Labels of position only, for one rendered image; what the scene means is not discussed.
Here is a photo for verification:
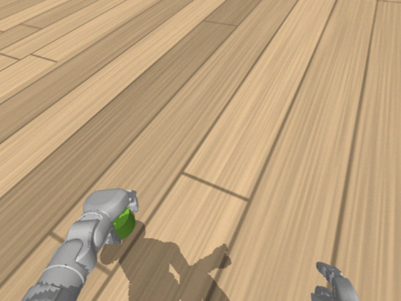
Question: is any left robot arm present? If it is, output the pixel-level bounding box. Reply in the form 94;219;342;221
21;210;112;301

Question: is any right robot hand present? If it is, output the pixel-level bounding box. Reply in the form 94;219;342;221
311;262;360;301

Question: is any left robot hand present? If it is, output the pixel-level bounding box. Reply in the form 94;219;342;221
83;188;138;245

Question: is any tin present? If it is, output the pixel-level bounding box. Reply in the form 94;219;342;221
112;206;135;240

